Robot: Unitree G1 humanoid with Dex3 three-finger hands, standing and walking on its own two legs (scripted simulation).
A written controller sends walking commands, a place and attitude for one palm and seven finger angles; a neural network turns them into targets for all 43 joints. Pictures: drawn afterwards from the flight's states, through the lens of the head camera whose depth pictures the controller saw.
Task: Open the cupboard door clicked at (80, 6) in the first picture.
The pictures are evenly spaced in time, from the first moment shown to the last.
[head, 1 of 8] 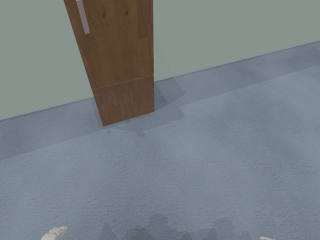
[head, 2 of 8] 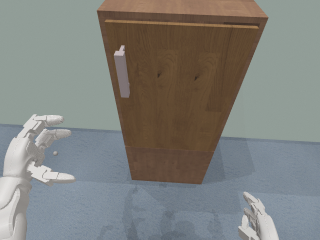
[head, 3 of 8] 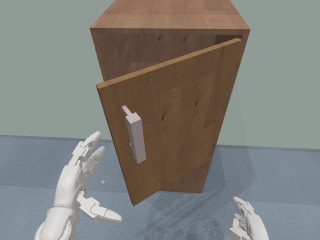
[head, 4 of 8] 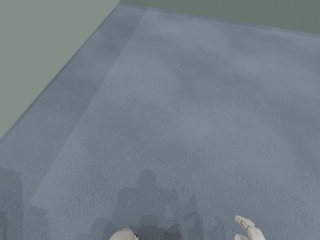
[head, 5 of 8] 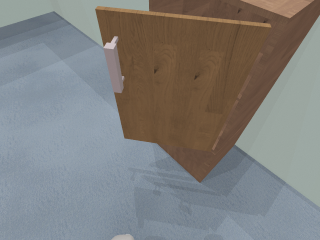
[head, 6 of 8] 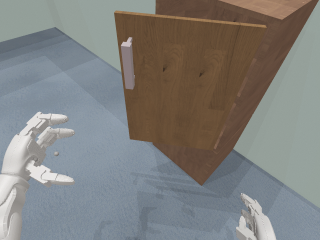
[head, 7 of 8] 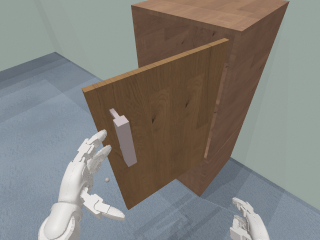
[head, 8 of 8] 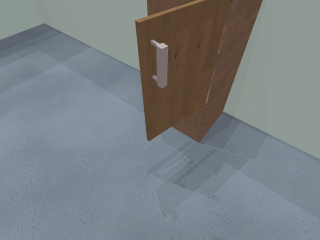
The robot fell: no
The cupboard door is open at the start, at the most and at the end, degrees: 0 78 77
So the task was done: yes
